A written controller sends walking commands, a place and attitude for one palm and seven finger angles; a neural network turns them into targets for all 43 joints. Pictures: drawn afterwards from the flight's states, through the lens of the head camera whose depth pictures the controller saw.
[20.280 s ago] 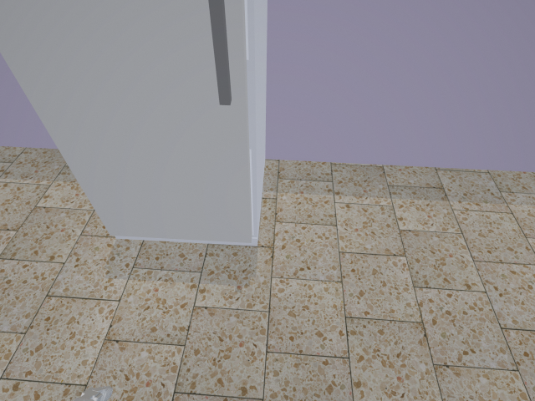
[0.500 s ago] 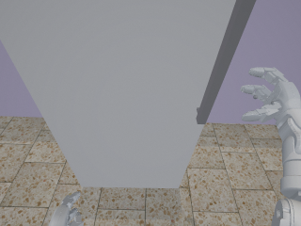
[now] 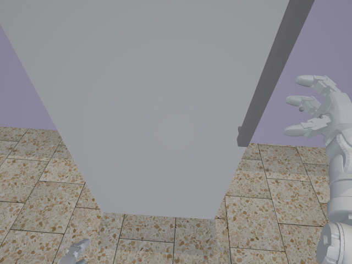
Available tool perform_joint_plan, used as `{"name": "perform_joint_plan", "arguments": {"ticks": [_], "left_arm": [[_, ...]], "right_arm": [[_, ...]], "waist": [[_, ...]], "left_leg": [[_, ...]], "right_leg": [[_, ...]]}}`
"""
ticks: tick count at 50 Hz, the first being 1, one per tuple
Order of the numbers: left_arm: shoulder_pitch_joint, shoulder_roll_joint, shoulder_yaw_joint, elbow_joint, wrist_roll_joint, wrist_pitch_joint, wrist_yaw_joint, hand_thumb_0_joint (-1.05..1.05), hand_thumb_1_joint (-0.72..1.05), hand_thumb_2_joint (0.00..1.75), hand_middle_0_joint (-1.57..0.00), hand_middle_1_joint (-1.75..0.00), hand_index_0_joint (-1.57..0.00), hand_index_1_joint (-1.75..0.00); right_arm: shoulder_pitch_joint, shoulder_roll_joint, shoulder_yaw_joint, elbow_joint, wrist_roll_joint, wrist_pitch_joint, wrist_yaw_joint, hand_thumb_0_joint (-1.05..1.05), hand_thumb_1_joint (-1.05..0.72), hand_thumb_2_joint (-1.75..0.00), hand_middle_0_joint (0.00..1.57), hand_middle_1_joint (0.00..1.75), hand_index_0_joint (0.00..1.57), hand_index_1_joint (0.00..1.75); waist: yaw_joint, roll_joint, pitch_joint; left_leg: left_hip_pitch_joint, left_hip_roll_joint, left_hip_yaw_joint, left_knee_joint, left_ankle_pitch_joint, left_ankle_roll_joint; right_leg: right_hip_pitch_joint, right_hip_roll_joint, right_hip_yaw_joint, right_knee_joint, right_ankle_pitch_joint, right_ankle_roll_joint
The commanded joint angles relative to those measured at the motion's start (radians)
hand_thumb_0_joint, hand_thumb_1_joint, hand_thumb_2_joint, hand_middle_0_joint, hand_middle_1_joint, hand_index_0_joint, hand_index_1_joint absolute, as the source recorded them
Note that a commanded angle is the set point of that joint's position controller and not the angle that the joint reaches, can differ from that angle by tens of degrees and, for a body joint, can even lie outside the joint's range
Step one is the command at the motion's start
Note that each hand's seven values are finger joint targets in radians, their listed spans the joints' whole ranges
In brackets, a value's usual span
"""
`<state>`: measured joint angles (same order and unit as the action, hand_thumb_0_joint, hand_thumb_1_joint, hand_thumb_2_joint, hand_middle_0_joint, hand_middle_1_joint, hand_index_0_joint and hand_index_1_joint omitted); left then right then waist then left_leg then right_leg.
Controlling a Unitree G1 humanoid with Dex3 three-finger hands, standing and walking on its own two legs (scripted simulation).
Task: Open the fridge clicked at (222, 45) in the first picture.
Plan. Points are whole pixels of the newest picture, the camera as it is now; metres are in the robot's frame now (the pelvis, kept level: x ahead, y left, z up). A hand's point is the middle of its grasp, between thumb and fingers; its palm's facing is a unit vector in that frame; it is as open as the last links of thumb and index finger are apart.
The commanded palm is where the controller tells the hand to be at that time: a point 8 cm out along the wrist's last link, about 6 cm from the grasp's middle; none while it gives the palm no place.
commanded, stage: move the hooked fingers beside the handle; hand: right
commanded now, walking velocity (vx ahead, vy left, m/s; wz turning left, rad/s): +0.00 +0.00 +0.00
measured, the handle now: (263, 79) +0.47 -0.14 +0.22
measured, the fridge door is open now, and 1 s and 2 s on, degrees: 0 0 0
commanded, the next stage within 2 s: feel for the door with the fingertips in 0.50 s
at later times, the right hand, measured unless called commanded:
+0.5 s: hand (300, 110) +0.40 -0.21 +0.20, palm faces +0.02 +1.00 -0.01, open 14.0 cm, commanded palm +0.38 -0.26 +0.19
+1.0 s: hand (284, 109) +0.40 -0.18 +0.19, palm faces +0.00 +1.00 +0.01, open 14.0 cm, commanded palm +0.38 -0.23 +0.19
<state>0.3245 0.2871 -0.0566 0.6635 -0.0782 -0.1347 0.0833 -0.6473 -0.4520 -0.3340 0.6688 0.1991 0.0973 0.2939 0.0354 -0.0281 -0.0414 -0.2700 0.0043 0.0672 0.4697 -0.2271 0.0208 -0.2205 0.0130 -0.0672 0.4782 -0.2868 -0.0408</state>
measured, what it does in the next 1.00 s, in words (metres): stands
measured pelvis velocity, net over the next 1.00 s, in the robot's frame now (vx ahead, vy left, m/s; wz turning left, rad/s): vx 0.00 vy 0.01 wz -0.01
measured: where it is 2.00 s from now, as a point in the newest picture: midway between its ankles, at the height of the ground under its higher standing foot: outside the picture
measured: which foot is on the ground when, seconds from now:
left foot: down 0.00-1.00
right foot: down 0.00-1.00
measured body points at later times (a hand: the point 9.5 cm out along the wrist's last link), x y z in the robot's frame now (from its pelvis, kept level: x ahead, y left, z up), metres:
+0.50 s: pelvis +0.00 +0.00 +0.00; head -0.01 +0.01 +0.45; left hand +0.16 +0.24 -0.09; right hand +0.39 -0.26 +0.20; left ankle +0.01 +0.11 -0.74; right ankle -0.02 -0.09 -0.74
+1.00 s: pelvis +0.00 +0.01 +0.00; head -0.01 +0.02 +0.45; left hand +0.12 +0.26 -0.10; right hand +0.40 -0.23 +0.19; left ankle +0.01 +0.11 -0.74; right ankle -0.02 -0.09 -0.74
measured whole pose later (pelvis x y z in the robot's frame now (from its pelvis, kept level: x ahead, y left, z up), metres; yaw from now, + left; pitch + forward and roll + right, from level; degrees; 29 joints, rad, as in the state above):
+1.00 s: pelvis +0.00 +0.01 +0.00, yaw +0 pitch +1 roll +0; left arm 0.29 0.28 -0.06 0.67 -0.08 -0.11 0.08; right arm -0.62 -0.36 -0.27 0.56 0.21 0.14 0.22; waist 0.02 -0.03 -0.04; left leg -0.25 0.00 0.07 0.47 -0.23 0.03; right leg -0.20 0.01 -0.06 0.48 -0.28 -0.03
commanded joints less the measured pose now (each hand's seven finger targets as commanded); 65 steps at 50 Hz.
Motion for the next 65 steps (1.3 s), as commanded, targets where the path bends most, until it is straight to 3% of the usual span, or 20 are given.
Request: {"name": "perform_joint_plan", "arguments": {"ticks": [1, 4, 7, 11, 12, 15, 18, 21, 24, 26, 30, 33, 36, 38, 41, 48, 51, 57, 62, 65], "left_arm": [[-0.069, 0.136, 0.056, -0.141, 0.003, -0.055, 0.008, 0.0, 0.9, 0.9, -0.2, -0.3, -0.2, -0.3], [-0.089, 0.129, 0.052, -0.154, -0.001, -0.057, 0.004, 0.0, 0.9, 0.9, -0.2, -0.3, -0.2, -0.3], [-0.098, 0.135, 0.054, -0.161, -0.004, -0.05, 0.002, 0.0, 0.9, 0.9, -0.2, -0.3, -0.2, -0.3], [-0.113, 0.128, 0.051, -0.154, -0.007, -0.05, 0.013, 0.0, 0.9, 0.9, -0.2, -0.3, -0.2, -0.3], [-0.113, 0.13, 0.05, -0.154, -0.004, -0.052, 0.015, 0.0, 0.9, 0.9, -0.2, -0.3, -0.2, -0.3], [-0.128, 0.115, 0.044, -0.154, -0.001, -0.058, 0.018, 0.0, 0.9, 0.9, -0.2, -0.3, -0.2, -0.3], [-0.126, 0.117, 0.039, -0.137, -0.003, -0.05, 0.019, 0.0, 0.9, 0.9, -0.2, -0.3, -0.2, -0.3], [-0.122, 0.124, 0.041, -0.136, -0.003, -0.039, 0.019, 0.0, 0.9, 0.9, -0.2, -0.3, -0.2, -0.3], [-0.131, 0.116, 0.037, -0.145, -0.004, -0.035, 0.017, 0.0, 0.9, 0.9, -0.2, -0.3, -0.2, -0.3], [-0.123, 0.119, 0.041, -0.147, -0.001, -0.034, 0.014, 0.0, 0.9, 0.9, -0.2, -0.3, -0.2, -0.3], [-0.117, 0.12, 0.039, -0.148, -0.001, -0.031, 0.017, 0.0, 0.9, 0.9, -0.2, -0.3, -0.2, -0.3], [-0.126, 0.114, 0.04, -0.157, -0.004, -0.036, 0.01, 0.0, 0.9, 0.9, -0.2, -0.3, -0.2, -0.3], [-0.114, 0.124, 0.045, -0.142, -0.004, -0.03, 0.012, 0.0, 0.9, 0.9, -0.2, -0.3, -0.2, -0.3], [-0.116, 0.119, 0.046, -0.147, -0.002, -0.034, 0.01, 0.0, 0.9, 0.9, -0.2, -0.3, -0.2, -0.3], [-0.113, 0.119, 0.051, -0.149, 0.003, -0.034, 0.006, 0.0, 0.9, 0.9, -0.2, -0.3, -0.2, -0.3], [-0.131, 0.111, 0.048, -0.145, -0.003, -0.034, 0.004, 0.0, 0.9, 0.9, -0.2, -0.3, -0.2, -0.3], [-0.12, 0.122, 0.05, -0.132, 0.0, -0.02, 0.011, 0.0, 0.9, 0.9, -0.2, -0.3, -0.2, -0.3], [-0.115, 0.11, 0.048, -0.14, 0.001, -0.029, 0.01, 0.0, 0.9, 0.9, -0.2, -0.3, -0.2, -0.3], [-0.105, 0.116, 0.047, -0.131, -0.005, -0.02, 0.009, 0.0, 0.9, 0.9, -0.2, -0.3, -0.2, -0.3], [-0.095, 0.116, 0.05, -0.128, -0.001, -0.017, 0.008, 0.0, 0.9, 0.9, -0.2, -0.3, -0.2, -0.3]], "right_arm": [[-0.415, -0.29, -0.089, -0.262, 0.034, -0.074, 0.011, 0.0, 0.5, -0.3, 0.3, 1.2, 0.3, 1.2], [-0.385, -0.238, -0.053, -0.29, 0.032, -0.047, 0.016, 0.0, 0.5, -0.3, 0.3, 1.2, 0.3, 1.2], [-0.321, -0.252, -0.079, -0.293, 0.04, -0.021, 0.017, 0.0, 0.5, -0.3, 0.3, 1.2, 0.3, 1.2], [-0.436, -0.195, -0.005, -0.35, 0.043, -0.018, 0.006, 0.0, 0.5, -0.3, 0.3, 1.2, 0.3, 1.2], [-0.461, -0.224, -0.028, -0.37, 0.039, -0.021, -0.002, 0.0, 0.5, -0.3, 0.3, 1.2, 0.3, 1.2], [-0.489, -0.178, 0.007, -0.417, 0.04, -0.032, -0.013, 0.0, 0.5, -0.3, 0.3, 1.2, 0.3, 1.2], [-0.459, -0.159, 0.019, -0.324, 0.038, -0.011, -0.021, 0.0, 0.5, -0.3, 0.3, 1.2, 0.3, 1.2], [-0.444, -0.187, 0.001, -0.262, 0.026, 0.003, -0.031, 0.0, 0.5, -0.3, 0.3, 1.2, 0.3, 1.2], [-0.478, -0.175, 0.015, -0.274, 0.02, -0.004, -0.035, 0.0, 0.5, -0.3, 0.3, 1.2, 0.3, 1.2], [-0.479, -0.182, 0.008, -0.274, 0.023, -0.018, -0.036, 0.0, 0.5, -0.3, 0.3, 1.2, 0.3, 1.2], [-0.491, -0.22, -0.022, -0.255, 0.022, -0.029, -0.032, 0.0, 0.5, -0.3, 0.3, 1.2, 0.3, 1.2], [-0.471, -0.154, 0.021, -0.285, 0.028, -0.032, -0.031, 0.0, 0.5, -0.3, 0.3, 1.2, 0.3, 1.2], [-0.45, -0.171, 0.006, -0.233, 0.031, -0.017, -0.038, 0.0, 0.5, -0.3, 0.3, 1.2, 0.3, 1.2], [-0.497, -0.169, 0.011, -0.296, 0.025, -0.023, -0.046, 0.0, 0.5, -0.3, 0.3, 1.2, 0.3, 1.2], [-0.458, -0.179, -0.01, -0.338, 0.028, -0.033, -0.056, 0.0, 0.5, -0.3, 0.3, 1.2, 0.3, 1.2], [-0.443, -0.114, 0.028, -0.334, 0.031, -0.009, -0.08, 0.0, 0.5, -0.3, 0.3, 1.2, 0.3, 1.2], [-0.444, -0.215, -0.041, -0.284, 0.013, -0.003, -0.102, 0.0, 0.5, -0.3, 0.3, 1.2, 0.3, 1.2], [-0.515, -0.147, 0.015, -0.312, 0.016, -0.042, -0.089, 0.0, 0.5, -0.3, 0.3, 1.2, 0.3, 1.2], [-0.496, -0.116, 0.039, -0.205, 0.016, -0.018, -0.079, 0.0, 0.5, -0.3, 0.3, 1.2, 0.3, 1.2], [-0.544, -0.141, 0.023, -0.206, 0.011, -0.023, -0.088, 0.0, 0.5, -0.3, 0.3, 1.2, 0.3, 1.2]], "waist": [[-0.034, 0.003, -0.306], [-0.036, -0.051, -0.262], [-0.041, 0.013, -0.25], [-0.006, 0.004, -0.223], [-0.011, -0.025, -0.255], [-0.01, -0.061, -0.3], [-0.01, -0.022, -0.239], [-0.018, 0.021, -0.231], [-0.016, -0.02, -0.244], [-0.016, 0.024, -0.264], [-0.02, 0.008, -0.271], [-0.022, -0.012, -0.262], [-0.017, 0.045, -0.234], [-0.016, -0.009, -0.269], [-0.027, 0.012, -0.311], [-0.022, 0.005, -0.242], [-0.027, 0.048, -0.234], [-0.013, 0.007, -0.306], [-0.006, 0.043, -0.23], [-0.003, 0.026, -0.261]], "left_leg": [[0.139, 0.024, -0.049, -0.024, 0.317, 0.028], [0.116, 0.026, -0.045, -0.021, 0.309, 0.031], [0.12, 0.025, -0.045, -0.025, 0.298, 0.026], [0.064, 0.023, -0.045, -0.04, 0.227, 0.025], [0.075, 0.023, -0.045, -0.034, 0.234, 0.028], [0.083, 0.024, -0.042, -0.028, 0.258, 0.028], [0.068, 0.024, -0.037, -0.032, 0.24, 0.028], [0.076, 0.027, -0.039, -0.035, 0.219, 0.028], [0.083, 0.03, -0.043, -0.029, 0.241, 0.03], [0.097, 0.029, -0.044, -0.029, 0.257, 0.03], [0.114, 0.029, -0.05, -0.03, 0.257, 0.029], [0.102, 0.028, -0.048, -0.029, 0.253, 0.03], [0.097, 0.027, -0.05, -0.042, 0.225, 0.025], [0.108, 0.028, -0.051, -0.035, 0.24, 0.028], [0.143, 0.028, -0.054, -0.03, 0.286, 0.027], [0.105, 0.024, -0.054, -0.045, 0.221, 0.024], [0.125, 0.029, -0.063, -0.054, 0.198, 0.019], [0.144, 0.024, -0.063, -0.037, 0.292, 0.023], [0.1, 0.023, -0.056, -0.043, 0.257, 0.021], [0.109, 0.025, -0.059, -0.038, 0.267, 0.023]], "right_leg": [[0.107, -0.049, 0.089, -0.044, 0.351, 0.011], [0.101, -0.044, 0.091, -0.053, 0.353, 0.018], [0.08, -0.045, 0.083, -0.053, 0.32, 0.011], [0.105, -0.047, 0.094, -0.049, 0.254, 0.007], [0.119, -0.043, 0.101, -0.05, 0.268, 0.011], [0.165, -0.041, 0.108, -0.044, 0.317, 0.022], [0.124, -0.041, 0.11, -0.051, 0.287, 0.022], [0.093, -0.04, 0.106, -0.056, 0.254, 0.015], [0.097, -0.036, 0.103, -0.053, 0.272, 0.018], [0.102, -0.04, 0.103, -0.045, 0.287, 0.013], [0.086, -0.034, 0.097, -0.051, 0.265, 0.011], [0.096, -0.038, 0.098, -0.051, 0.271, 0.012], [0.064, -0.04, 0.09, -0.052, 0.229, 0.003], [0.085, -0.036, 0.094, -0.054, 0.247, 0.006], [0.1, -0.039, 0.088, -0.043, 0.294, 0.005], [0.077, -0.036, 0.084, -0.06, 0.222, 0.003], [0.04, -0.039, 0.078, -0.063, 0.197, -0.001], [0.106, -0.036, 0.076, -0.05, 0.282, -0.001], [0.064, -0.035, 0.075, -0.055, 0.24, -0.001], [0.068, -0.032, 0.078, -0.048, 0.248, 0.0]]}}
